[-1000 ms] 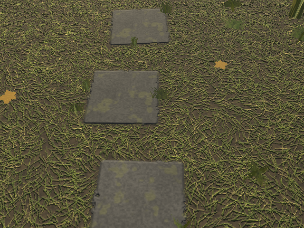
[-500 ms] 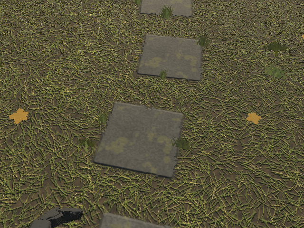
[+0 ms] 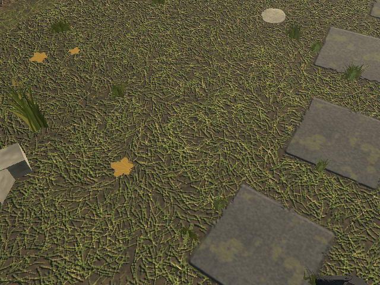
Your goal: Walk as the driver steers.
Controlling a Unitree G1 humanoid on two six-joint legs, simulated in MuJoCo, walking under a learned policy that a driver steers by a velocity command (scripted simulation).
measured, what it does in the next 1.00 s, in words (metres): walks ahead, turning right: left foot, then right foot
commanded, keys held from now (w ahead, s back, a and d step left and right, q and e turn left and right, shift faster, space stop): w+e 1.00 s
